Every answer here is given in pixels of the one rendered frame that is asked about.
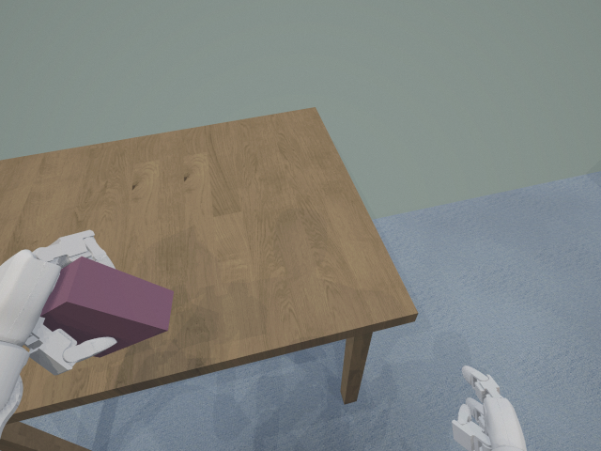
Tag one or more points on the robot left hand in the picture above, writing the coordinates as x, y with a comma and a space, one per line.
26, 281

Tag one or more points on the robot right hand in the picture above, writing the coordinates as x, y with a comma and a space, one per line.
498, 423

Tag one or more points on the left robot forearm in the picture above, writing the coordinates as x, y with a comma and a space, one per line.
12, 360

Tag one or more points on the table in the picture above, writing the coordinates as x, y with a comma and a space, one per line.
256, 226

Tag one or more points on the sponge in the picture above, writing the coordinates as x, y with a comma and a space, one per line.
91, 300

